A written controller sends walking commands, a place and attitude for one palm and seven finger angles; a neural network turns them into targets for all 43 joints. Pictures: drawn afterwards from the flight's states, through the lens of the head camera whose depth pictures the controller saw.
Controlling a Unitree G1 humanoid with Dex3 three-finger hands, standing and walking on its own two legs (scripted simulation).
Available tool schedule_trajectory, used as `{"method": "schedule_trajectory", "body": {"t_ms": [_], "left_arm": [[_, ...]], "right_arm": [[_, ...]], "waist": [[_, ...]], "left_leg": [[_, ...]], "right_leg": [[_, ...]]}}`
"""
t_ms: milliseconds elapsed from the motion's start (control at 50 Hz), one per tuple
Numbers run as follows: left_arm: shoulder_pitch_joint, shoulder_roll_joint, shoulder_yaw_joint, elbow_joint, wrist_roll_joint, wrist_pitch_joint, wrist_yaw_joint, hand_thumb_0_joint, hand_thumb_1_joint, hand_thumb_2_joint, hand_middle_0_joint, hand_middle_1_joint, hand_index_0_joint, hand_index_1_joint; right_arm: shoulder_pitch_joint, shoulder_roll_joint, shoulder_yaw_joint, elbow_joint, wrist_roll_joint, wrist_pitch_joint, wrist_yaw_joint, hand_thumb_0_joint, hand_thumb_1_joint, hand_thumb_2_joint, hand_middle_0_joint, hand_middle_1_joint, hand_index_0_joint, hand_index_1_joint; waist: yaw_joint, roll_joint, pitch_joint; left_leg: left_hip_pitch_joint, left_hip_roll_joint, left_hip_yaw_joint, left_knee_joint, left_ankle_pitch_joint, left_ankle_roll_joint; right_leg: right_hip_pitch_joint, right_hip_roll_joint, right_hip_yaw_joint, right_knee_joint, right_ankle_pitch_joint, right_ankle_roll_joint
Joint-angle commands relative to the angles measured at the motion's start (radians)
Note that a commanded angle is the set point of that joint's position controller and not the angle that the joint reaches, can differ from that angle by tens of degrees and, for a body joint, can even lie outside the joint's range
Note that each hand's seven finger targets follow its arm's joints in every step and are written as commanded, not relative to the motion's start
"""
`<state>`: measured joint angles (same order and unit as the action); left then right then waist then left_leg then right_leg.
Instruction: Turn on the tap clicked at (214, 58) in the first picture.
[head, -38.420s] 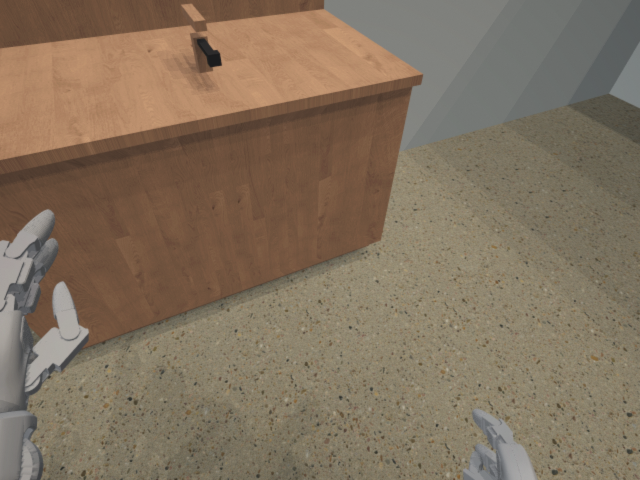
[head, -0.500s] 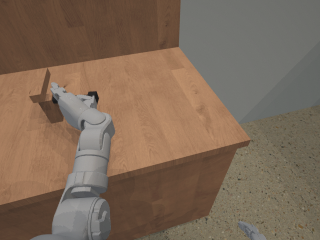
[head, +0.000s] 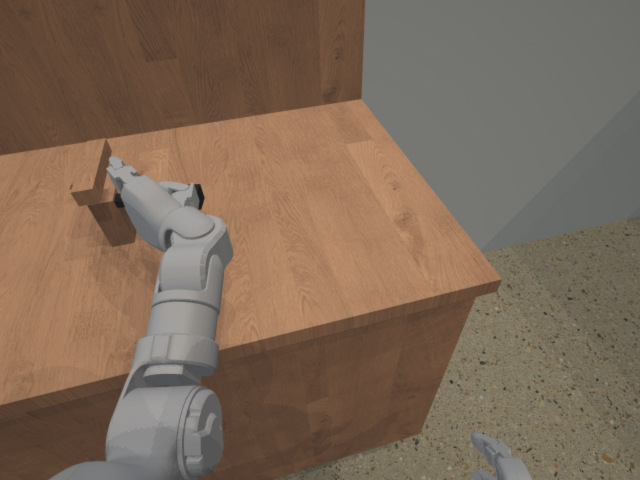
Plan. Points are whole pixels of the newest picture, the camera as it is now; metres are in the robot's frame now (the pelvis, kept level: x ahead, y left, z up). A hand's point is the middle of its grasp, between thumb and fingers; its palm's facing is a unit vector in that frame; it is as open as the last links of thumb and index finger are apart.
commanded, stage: lift the hand up off the lever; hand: left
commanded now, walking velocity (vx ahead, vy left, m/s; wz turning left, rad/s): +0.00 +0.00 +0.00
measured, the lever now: (192, 197) +0.49 +0.23 +0.11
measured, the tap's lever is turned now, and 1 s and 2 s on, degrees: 77 77 77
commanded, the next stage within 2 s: draw the hand back beside the body in 0.60 s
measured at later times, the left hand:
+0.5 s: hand (175, 185) +0.41 +0.21 +0.19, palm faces +0.78 -0.62 -0.02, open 7.8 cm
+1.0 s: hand (171, 228) +0.36 +0.20 +0.17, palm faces +0.32 -0.94 -0.10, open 7.8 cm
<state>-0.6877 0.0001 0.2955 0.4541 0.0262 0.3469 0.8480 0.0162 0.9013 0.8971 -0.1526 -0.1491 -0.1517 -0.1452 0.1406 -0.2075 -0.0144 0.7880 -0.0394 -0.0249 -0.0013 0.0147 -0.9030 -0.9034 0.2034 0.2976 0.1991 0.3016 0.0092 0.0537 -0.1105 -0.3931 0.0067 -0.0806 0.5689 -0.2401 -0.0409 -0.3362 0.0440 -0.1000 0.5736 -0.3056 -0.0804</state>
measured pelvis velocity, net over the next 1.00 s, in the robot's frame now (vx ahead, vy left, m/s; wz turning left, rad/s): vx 0.02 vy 0.01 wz -0.06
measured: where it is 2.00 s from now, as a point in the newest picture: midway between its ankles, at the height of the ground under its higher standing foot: outside the picture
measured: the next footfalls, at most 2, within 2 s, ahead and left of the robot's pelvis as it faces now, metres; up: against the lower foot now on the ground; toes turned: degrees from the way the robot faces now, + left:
none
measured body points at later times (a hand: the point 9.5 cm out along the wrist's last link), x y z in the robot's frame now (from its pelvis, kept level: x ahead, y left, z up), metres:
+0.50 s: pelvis +0.01 +0.00 +0.00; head -0.01 -0.02 +0.45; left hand +0.37 +0.24 +0.20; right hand +0.19 -0.22 -0.10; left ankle +0.03 +0.15 -0.73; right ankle +0.00 -0.06 -0.73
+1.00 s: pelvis +0.02 +0.01 +0.01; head -0.02 +0.00 +0.46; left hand +0.33 +0.25 +0.18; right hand +0.18 -0.23 -0.08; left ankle +0.03 +0.15 -0.73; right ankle +0.00 -0.06 -0.73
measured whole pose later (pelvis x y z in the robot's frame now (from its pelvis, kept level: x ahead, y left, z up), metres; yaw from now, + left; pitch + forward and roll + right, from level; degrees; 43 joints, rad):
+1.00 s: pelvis +0.02 +0.01 +0.01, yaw -3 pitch -3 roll +0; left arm -0.14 0.24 0.18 -0.02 -0.12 0.26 0.21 0.01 0.90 0.90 -0.16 -0.17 -0.16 -0.17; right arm 0.16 -0.22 0.03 0.66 0.02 0.04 -0.08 0.02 -0.90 -0.90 0.20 0.30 0.20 0.30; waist 0.01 0.04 -0.04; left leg -0.16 0.02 -0.02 0.45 -0.24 -0.02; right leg -0.12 0.06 -0.03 0.43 -0.27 -0.06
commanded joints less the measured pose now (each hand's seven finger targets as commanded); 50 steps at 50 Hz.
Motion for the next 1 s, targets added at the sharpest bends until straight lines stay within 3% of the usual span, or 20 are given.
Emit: {"method": "schedule_trajectory", "body": {"t_ms": [0,80,260,280,360,540,600,660,680,700,720,780,820,860,880,900,920,940,960,980], "left_arm": [[-0.523,0.167,-0.039,-0.205,0.039,-0.045,0.003,0.000,0.900,0.900,-0.150,-0.150,-0.150,-0.150],[-0.504,0.169,-0.038,-0.234,0.041,-0.044,0.002,0.000,0.900,0.900,-0.150,-0.150,-0.150,-0.150],[-0.428,0.204,-0.007,-0.277,0.020,-0.019,-0.022,0.000,0.900,0.900,-0.150,-0.150,-0.150,-0.150],[-0.421,0.163,-0.043,-0.308,0.016,-0.016,-0.027,0.000,0.900,0.900,-0.150,-0.150,-0.150,-0.150],[-0.437,0.197,-0.021,-0.294,0.000,0.001,-0.037,0.000,0.900,0.900,-0.150,-0.150,-0.150,-0.150],[-0.465,0.145,-0.070,-0.286,0.006,0.012,-0.038,0.000,0.900,0.900,-0.150,-0.150,-0.150,-0.150],[-0.441,0.179,-0.032,-0.265,-0.004,0.007,-0.040,0.000,0.900,0.900,-0.150,-0.150,-0.150,-0.150],[-0.420,0.230,0.010,-0.289,-0.001,-0.002,-0.040,0.000,0.900,0.900,-0.150,-0.150,-0.150,-0.150],[-0.435,0.193,-0.027,-0.319,0.005,-0.006,-0.041,0.000,0.900,0.900,-0.150,-0.150,-0.150,-0.150],[-0.345,0.150,-0.215,-0.426,0.038,-0.024,-0.214,0.000,0.900,0.900,-0.151,-0.153,-0.151,-0.153],[-0.287,0.215,-0.146,-0.454,0.018,-0.036,-0.292,0.000,0.900,0.900,-0.152,-0.156,-0.152,-0.156],[-0.062,0.277,-0.148,-0.556,-0.038,-0.052,-0.498,0.000,0.900,0.900,-0.155,-0.165,-0.155,-0.165],[0.030,0.321,-0.062,-0.596,-0.115,-0.019,-0.549,0.000,0.900,0.900,-0.157,-0.171,-0.157,-0.171],[0.110,0.374,0.036,-0.657,-0.162,0.028,-0.529,0.000,0.900,0.900,-0.159,-0.177,-0.159,-0.177],[0.097,0.357,0.013,-0.719,-0.158,0.040,-0.509,0.000,0.900,0.900,-0.160,-0.180,-0.160,-0.180],[0.263,0.466,-0.054,-0.635,-0.120,-0.096,-0.613,0.000,0.900,0.900,-0.161,-0.183,-0.161,-0.183],[0.322,0.500,-0.008,-0.645,-0.131,-0.173,-0.652,0.000,0.900,0.900,-0.162,-0.186,-0.162,-0.186],[0.303,0.503,-0.036,-0.742,-0.127,-0.242,-0.682,0.000,0.900,0.900,-0.163,-0.189,-0.163,-0.189],[0.268,0.527,-0.032,-0.826,-0.121,-0.300,-0.696,0.000,0.900,0.900,-0.164,-0.192,-0.164,-0.192],[0.265,0.528,-0.043,-0.870,-0.113,-0.342,-0.705,0.000,0.900,0.900,-0.165,-0.195,-0.165,-0.195]], "right_arm": [[-0.139,-0.103,-0.029,-0.136,0.006,-0.054,-0.006,0.000,-0.900,-0.900,0.200,0.300,0.200,0.300],[-0.141,-0.100,-0.032,-0.141,0.006,-0.054,-0.006,0.000,-0.900,-0.900,0.200,0.300,0.200,0.300],[-0.148,-0.107,-0.033,-0.152,0.013,-0.041,-0.011,0.000,-0.900,-0.900,0.200,0.300,0.200,0.300],[-0.158,-0.101,-0.029,-0.161,0.015,-0.043,-0.008,0.000,-0.900,-0.900,0.200,0.300,0.200,0.300],[-0.169,-0.107,-0.027,-0.146,0.020,-0.044,-0.017,0.000,-0.900,-0.900,0.200,0.300,0.200,0.300],[-0.183,-0.099,-0.023,-0.140,0.021,-0.048,-0.013,0.000,-0.900,-0.900,0.200,0.300,0.200,0.300],[-0.183,-0.101,-0.023,-0.144,0.022,-0.041,-0.018,0.000,-0.900,-0.900,0.200,0.300,0.200,0.300],[-0.178,-0.102,-0.026,-0.149,0.021,-0.028,-0.019,0.000,-0.900,-0.900,0.200,0.300,0.200,0.300],[-0.183,-0.099,-0.021,-0.154,0.020,-0.029,-0.015,0.000,-0.900,-0.900,0.200,0.300,0.200,0.300],[-0.124,-0.129,-0.027,-0.166,0.027,0.000,-0.029,0.000,-0.900,-0.900,0.200,0.300,0.200,0.300],[-0.115,-0.126,-0.031,-0.198,0.035,0.007,-0.045,0.000,-0.900,-0.900,0.200,0.300,0.200,0.300],[-0.133,-0.115,-0.003,-0.254,0.063,0.039,-0.080,0.000,-0.900,-0.900,0.200,0.300,0.200,0.300],[-0.176,-0.111,0.011,-0.282,0.079,0.038,-0.099,0.000,-0.900,-0.900,0.200,0.300,0.200,0.300],[-0.223,-0.107,0.022,-0.290,0.084,0.032,-0.107,0.000,-0.900,-0.900,0.200,0.300,0.200,0.300],[-0.241,-0.102,0.029,-0.297,0.087,0.028,-0.105,0.000,-0.900,-0.900,0.200,0.300,0.200,0.300],[-0.130,-0.124,0.011,-0.264,0.052,0.019,-0.081,0.000,-0.900,-0.900,0.200,0.300,0.200,0.300],[-0.131,-0.117,0.009,-0.293,0.058,0.007,-0.071,0.000,-0.900,-0.900,0.200,0.300,0.200,0.300],[-0.141,-0.112,0.009,-0.314,0.060,-0.008,-0.067,0.000,-0.900,-0.900,0.200,0.300,0.200,0.300],[-0.143,-0.111,0.007,-0.314,0.062,-0.025,-0.066,0.000,-0.900,-0.900,0.200,0.300,0.200,0.300],[-0.136,-0.109,0.008,-0.319,0.057,-0.043,-0.063,0.000,-0.900,-0.900,0.200,0.300,0.200,0.300]], "waist": [[-0.014,-0.105,-0.245],[-0.001,-0.066,-0.287],[0.018,-0.090,-0.291],[0.015,-0.071,-0.287],[0.010,-0.109,-0.237],[0.007,-0.079,-0.245],[0.016,-0.107,-0.253],[0.032,-0.076,-0.286],[0.026,-0.063,-0.289],[-0.032,-0.129,-0.292],[-0.009,-0.121,-0.308],[0.016,-0.109,-0.242],[0.046,-0.121,-0.187],[0.080,-0.090,-0.151],[0.075,-0.078,-0.126],[0.015,-0.110,-0.027],[0.043,-0.095,-0.053],[0.039,-0.041,-0.076],[0.037,0.081,-0.090],[0.029,0.083,-0.085]], "left_leg": [[0.109,-0.030,0.062,-0.032,0.154,0.053],[0.132,-0.030,0.065,-0.034,0.178,0.049],[0.155,-0.028,0.068,-0.046,0.247,0.049],[0.167,-0.029,0.073,-0.045,0.254,0.050],[0.162,-0.029,0.067,-0.064,0.212,0.052],[0.185,-0.030,0.068,-0.066,0.221,0.047],[0.177,-0.030,0.069,-0.073,0.228,0.049],[0.188,-0.027,0.068,-0.072,0.272,0.046],[0.198,-0.026,0.070,-0.067,0.289,0.046],[0.250,-0.021,0.079,-0.062,0.320,0.059],[0.264,-0.025,0.087,-0.061,0.340,0.072],[0.281,-0.018,0.084,-0.095,0.324,0.078],[0.266,-0.018,0.084,-0.116,0.265,0.076],[0.257,-0.015,0.079,-0.135,0.243,0.069],[0.258,-0.013,0.080,-0.138,0.240,0.067],[0.264,0.003,0.067,-0.145,0.182,0.077],[0.257,-0.002,0.070,-0.153,0.173,0.084],[0.286,-0.005,0.073,-0.156,0.181,0.087],[0.333,-0.008,0.073,-0.159,0.187,0.083],[0.357,-0.007,0.068,-0.162,0.191,0.082]], "right_leg": [[0.097,-0.056,0.056,-0.125,0.215,0.060],[0.116,-0.053,0.053,-0.114,0.233,0.055],[0.179,-0.055,0.047,-0.115,0.335,0.056],[0.176,-0.056,0.048,-0.117,0.341,0.056],[0.165,-0.055,0.049,-0.148,0.286,0.059],[0.147,-0.053,0.051,-0.147,0.270,0.054],[0.170,-0.055,0.054,-0.148,0.289,0.058],[0.203,-0.056,0.052,-0.134,0.340,0.053],[0.200,-0.057,0.052,-0.128,0.358,0.052],[0.216,-0.053,0.073,-0.093,0.449,0.052],[0.241,-0.050,0.077,-0.102,0.504,0.055],[0.277,-0.048,0.089,-0.122,0.524,0.059],[0.293,-0.043,0.092,-0.168,0.466,0.064],[0.298,-0.040,0.087,-0.195,0.391,0.060],[0.278,-0.040,0.083,-0.200,0.355,0.058],[0.228,-0.053,0.098,-0.214,0.355,0.067],[0.251,-0.052,0.099,-0.217,0.343,0.061],[0.262,-0.057,0.108,-0.225,0.347,0.059],[0.249,-0.060,0.108,-0.231,0.332,0.050],[0.234,-0.055,0.103,-0.244,0.318,0.048]]}}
